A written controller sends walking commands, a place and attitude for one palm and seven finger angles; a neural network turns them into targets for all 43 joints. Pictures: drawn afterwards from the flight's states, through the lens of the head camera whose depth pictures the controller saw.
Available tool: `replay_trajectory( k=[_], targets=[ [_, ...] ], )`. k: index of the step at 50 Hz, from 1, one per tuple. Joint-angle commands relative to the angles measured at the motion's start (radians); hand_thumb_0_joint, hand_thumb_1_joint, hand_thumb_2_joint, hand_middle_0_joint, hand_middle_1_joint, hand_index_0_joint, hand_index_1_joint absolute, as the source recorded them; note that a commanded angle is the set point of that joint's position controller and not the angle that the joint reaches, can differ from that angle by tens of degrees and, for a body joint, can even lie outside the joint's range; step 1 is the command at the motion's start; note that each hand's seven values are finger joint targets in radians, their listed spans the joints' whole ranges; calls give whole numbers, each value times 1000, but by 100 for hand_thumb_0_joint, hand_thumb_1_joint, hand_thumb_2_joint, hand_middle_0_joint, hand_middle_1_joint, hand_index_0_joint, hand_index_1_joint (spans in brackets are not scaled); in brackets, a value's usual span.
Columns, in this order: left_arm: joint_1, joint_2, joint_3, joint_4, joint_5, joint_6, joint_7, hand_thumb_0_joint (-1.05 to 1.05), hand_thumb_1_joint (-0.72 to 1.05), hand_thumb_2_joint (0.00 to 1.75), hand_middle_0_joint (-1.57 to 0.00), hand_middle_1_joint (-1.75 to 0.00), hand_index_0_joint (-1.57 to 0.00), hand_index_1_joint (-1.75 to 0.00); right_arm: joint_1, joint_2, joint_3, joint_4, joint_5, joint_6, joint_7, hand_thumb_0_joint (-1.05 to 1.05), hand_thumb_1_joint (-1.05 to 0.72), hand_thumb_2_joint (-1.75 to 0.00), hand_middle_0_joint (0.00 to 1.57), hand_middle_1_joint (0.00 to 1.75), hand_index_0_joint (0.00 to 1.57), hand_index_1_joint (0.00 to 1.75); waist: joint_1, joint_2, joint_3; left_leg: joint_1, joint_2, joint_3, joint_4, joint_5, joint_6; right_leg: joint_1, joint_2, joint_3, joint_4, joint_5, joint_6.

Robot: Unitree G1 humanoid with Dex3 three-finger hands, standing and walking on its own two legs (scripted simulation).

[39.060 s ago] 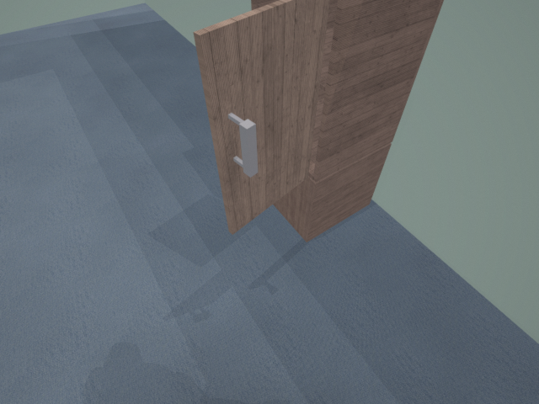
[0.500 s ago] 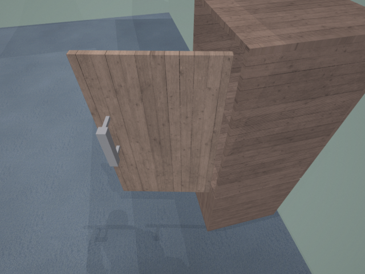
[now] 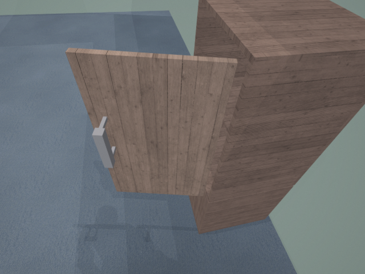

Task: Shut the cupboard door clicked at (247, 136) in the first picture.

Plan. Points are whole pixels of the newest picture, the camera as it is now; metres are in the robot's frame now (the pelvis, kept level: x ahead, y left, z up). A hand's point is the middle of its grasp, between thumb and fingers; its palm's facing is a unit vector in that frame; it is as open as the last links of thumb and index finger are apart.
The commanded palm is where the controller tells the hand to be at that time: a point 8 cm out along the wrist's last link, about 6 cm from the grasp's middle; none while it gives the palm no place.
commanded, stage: raise the hand and make a fist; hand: left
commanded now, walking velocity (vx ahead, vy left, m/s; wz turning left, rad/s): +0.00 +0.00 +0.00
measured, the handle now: (107, 142) +0.43 +0.24 +0.00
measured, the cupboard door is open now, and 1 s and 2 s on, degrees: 75 75 75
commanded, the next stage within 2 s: bring the fist close to the handle in 2.00 s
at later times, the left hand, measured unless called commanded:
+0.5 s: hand out of the picture +0.13 +0.16 -0.08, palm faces +0.04 -1.00 +0.05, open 6.2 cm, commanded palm +0.11 +0.22 -0.05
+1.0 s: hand (90, 248) +0.17 +0.20 -0.02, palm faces +0.16 -0.99 -0.05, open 3.9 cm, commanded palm +0.14 +0.24 -0.03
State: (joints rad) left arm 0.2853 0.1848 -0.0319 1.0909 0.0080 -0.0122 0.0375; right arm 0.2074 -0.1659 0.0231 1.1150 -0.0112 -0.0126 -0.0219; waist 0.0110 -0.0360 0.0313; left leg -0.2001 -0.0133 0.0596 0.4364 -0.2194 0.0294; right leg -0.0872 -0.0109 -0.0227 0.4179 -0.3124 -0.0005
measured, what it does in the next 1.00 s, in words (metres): lowers itself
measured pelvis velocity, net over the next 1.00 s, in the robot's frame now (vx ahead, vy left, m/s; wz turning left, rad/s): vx -0.03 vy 0.00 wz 0.03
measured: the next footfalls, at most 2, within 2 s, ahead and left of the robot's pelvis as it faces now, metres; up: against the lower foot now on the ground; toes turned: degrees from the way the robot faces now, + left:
none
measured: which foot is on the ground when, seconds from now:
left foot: down 0.00-1.00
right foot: down 0.00-1.00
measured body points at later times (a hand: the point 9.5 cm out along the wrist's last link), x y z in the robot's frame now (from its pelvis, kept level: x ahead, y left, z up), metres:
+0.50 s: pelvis -0.05 -0.03 -0.09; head -0.01 -0.01 +0.36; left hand +0.12 +0.22 -0.08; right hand +0.17 -0.27 -0.13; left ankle +0.01 +0.10 -0.74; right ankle -0.03 -0.11 -0.74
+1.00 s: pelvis -0.03 +0.00 -0.09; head +0.03 +0.00 +0.36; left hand +0.16 +0.25 -0.01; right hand +0.13 -0.23 -0.17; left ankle +0.01 +0.10 -0.74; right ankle -0.03 -0.11 -0.74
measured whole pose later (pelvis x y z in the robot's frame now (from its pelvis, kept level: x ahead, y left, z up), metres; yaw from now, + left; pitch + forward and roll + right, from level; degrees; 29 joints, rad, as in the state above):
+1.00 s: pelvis -0.03 +0.00 -0.09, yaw +2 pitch +14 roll -2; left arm 0.50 0.21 0.17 -0.13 -0.29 -0.39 -0.16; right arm 0.32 -0.21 -0.01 0.53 0.02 -0.19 -0.05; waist 0.01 0.03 -0.16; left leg -0.89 0.01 0.01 1.12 -0.48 0.03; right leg -0.79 0.02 -0.07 1.10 -0.55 -0.03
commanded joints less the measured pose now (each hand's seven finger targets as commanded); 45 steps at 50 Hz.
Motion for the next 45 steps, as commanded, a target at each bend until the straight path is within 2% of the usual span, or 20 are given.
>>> replay_trajectory(
  k=[1, 3, 4, 5, 6, 7, 8, 9, 12, 13, 16, 18, 21, 25, 29, 32, 35, 39, 42, 45],
  targets=[
    [63, 107, 25, -24, 4, -14, 3, 0, 90, 90, -20, -30, -20, -30, 33, -123, -24, -31, 5, -18, -5, 0, -90, -90, 20, 30, 20, 30, -4, 24, 5, 63, 110, -107, -62, 210, 13, -81, -100, 85, -80, 224, -21],
    [66, 108, 24, -21, 5, -14, 3, 0, 90, 90, -20, -30, -20, -30, 26, -128, -24, -30, 6, -17, -6, 0, -90, -90, 20, 30, 20, 30, -4, 14, 23, 57, 109, -104, -65, 196, 12, -86, -101, 87, -83, 232, -21],
    [128, 94, 27, -7, 25, -39, 43, 0, 90, 90, -20, -30, -20, -30, -2, -133, -28, -97, 9, -28, -1, 0, -90, -90, 20, 30, 20, 30, 3, 70, 34, 23, 113, -82, 148, 391, -15, -131, -136, 131, -59, 581, -2],
    [-726, 680, 451, -1649, -110, -308, 63, 0, 90, 90, -20, -30, -20, -30, 143, -331, -65, -356, 35, -211, -85, 0, -90, -90, 20, 30, 20, 30, -173, 151, -398, 438, 66, -109, 116, 537, 12, -175, -17, -45, 216, 628, -7],
    [-13, 168, 59, -1293, -137, -221, 68, 0, 90, 90, -22, -32, -22, -32, 63, -206, 7, -365, 88, -303, -110, 0, -90, -90, 20, 30, 20, 30, -57, 488, -483, 554, 95, -139, 56, 670, -1, -286, 43, -71, 359, 158, -11],
    [-19, 147, 75, -1299, -157, -165, 104, 0, 90, 90, -24, -34, -24, -34, 42, -195, -19, -325, 61, -328, -95, 0, -90, -90, 20, 30, 20, 30, -29, 358, -451, 394, 104, -148, -7, 718, -52, -263, 41, -52, 283, 11, -27],
    [209, -107, -52, -1038, -150, -50, 81, 0, 90, 90, -25, -36, -25, -36, 50, -152, -27, -301, 55, -326, -49, 0, -90, -90, 20, 30, 20, 30, -57, 238, -259, 247, 110, -151, -29, 555, -37, -342, 21, -44, 270, -27, -14],
    [-10, -41, -32, -1234, -171, -84, 72, 0, 90, 90, -27, -38, -27, -38, 60, -205, -55, -379, 57, -328, -28, 0, -90, -90, 20, 30, 20, 30, -71, 164, -153, 84, 93, -154, 16, 309, -35, -340, 7, -51, 231, -4, -16],
    [88, 21, 98, -935, -160, -227, 8, 0, 90, 90, -33, -44, -33, -44, -15, -201, -72, -475, 39, -344, -15, 0, -90, -90, 20, 30, 20, 30, -68, -127, 127, -291, 4, -141, 155, -156, -24, -494, -4, -56, 118, -130, -23],
    [193, -19, 105, -835, -186, -298, -42, 0, 90, 90, -35, -46, -35, -46, -39, -194, -72, -501, 33, -345, -5, 0, -90, -90, 20, 30, 20, 30, -36, -247, 92, -354, 0, -131, 237, -130, -21, -558, -5, -42, 162, -163, -22],
    [394, -21, 174, -822, -271, -525, -262, 0, 90, 90, -40, -52, -40, -52, -74, -198, -104, -568, 7, -328, 24, 0, -90, -90, 20, 30, 20, 30, 54, -349, -139, -523, -20, -85, 424, -58, -46, -566, -10, -3, 380, 42, -9],
    [389, 75, 265, -801, -297, -606, -391, 0, 90, 90, -44, -56, -44, -56, -88, -197, -116, -629, 26, -309, 40, 0, -90, -90, 20, 30, 20, 30, 74, -217, -205, -605, -35, -62, 495, -85, -54, -544, -34, 75, 445, 52, -13],
    [244, 181, 322, -1005, -310, -565, -415, 0, 90, 90, -49, -62, -49, -62, -142, -201, -109, -739, 38, -282, 31, 0, -90, -90, 20, 30, 20, 30, 94, 118, -268, -620, -42, -25, 539, -167, -31, -608, -25, 113, 469, -179, -33],
    [27, 204, 313, -1399, -325, -598, -304, 0, 90, 90, -57, -70, -57, -70, -96, -178, -97, -781, 33, -292, 8, 0, -90, -90, 20, 30, 20, 30, 32, 203, -389, -586, -5, -71, 603, -233, -1, -697, -7, 154, 459, -346, -31],
    [-68, 128, 152, -1548, -315, -702, -280, 0, 90, 90, -64, -78, -64, -78, -47, -185, -82, -714, 30, -332, -27, 0, -90, -90, 20, 30, 20, 30, -65, 158, -350, -594, 16, -101, 682, -220, 13, -801, 20, 143, 493, -291, -32],
    [-47, 106, 85, -1393, -317, -643, -352, 0, 90, 90, -69, -84, -69, -84, -26, -208, -70, -686, 42, -339, -52, 0, -90, -90, 20, 30, 20, 30, -108, 66, -268, -659, 22, -119, 714, -235, 22, -825, 28, 131, 484, -290, -15],
    [80, 155, 148, -1196, -309, -447, -415, 0, 90, 90, -75, -90, -75, -90, -8, -215, -78, -706, 66, -308, -65, 0, -90, -90, 20, 30, 20, 30, -62, -43, -272, -718, 23, -108, 684, -228, 19, -743, 6, 155, 428, -300, 7],
    [183, 221, 300, -1296, -339, -221, -377, 0, 90, 90, -82, -98, -82, -98, -48, -179, -76, -800, 75, -245, -62, 0, -90, -90, 20, 30, 20, 30, 53, -9, -431, -624, -2, -90, 596, -109, 10, -511, -19, 146, 427, -109, 22],
    [215, 217, 403, -1415, -353, -256, -243, 0, 90, 90, -88, -104, -88, -104, -52, -137, -72, -792, 58, -221, -55, 0, -90, -90, 20, 30, 20, 30, 94, -4, -476, -548, 10, -102, 563, 28, 0, -441, 7, 69, 509, 175, 14],
    [201, 132, 302, -1458, -321, -385, -184, 0, 90, 90, -93, -110, -93, -110, -12, -132, -74, -759, 41, -233, -36, 0, -90, -90, 20, 30, 20, 30, 47, 71, -407, -484, 16, -108, 545, 105, -8, -559, 29, -9, 566, 256, -10]
  ],
)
